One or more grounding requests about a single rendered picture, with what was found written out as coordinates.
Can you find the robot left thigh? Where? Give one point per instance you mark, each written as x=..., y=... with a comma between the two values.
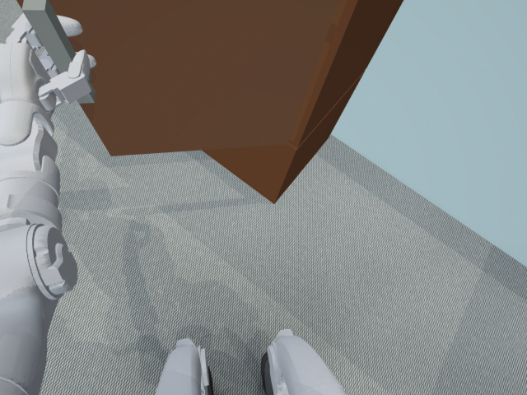
x=185, y=372

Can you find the handle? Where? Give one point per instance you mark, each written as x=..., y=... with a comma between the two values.
x=48, y=28

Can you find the robot left forearm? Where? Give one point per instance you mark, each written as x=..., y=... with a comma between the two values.
x=29, y=177

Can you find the robot left hand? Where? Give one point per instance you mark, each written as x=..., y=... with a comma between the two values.
x=23, y=74

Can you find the robot left upper arm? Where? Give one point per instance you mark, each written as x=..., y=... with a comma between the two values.
x=36, y=268

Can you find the robot right shin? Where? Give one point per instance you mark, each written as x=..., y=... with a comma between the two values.
x=281, y=389

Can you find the cupboard door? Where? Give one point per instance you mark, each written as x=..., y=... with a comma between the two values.
x=192, y=75

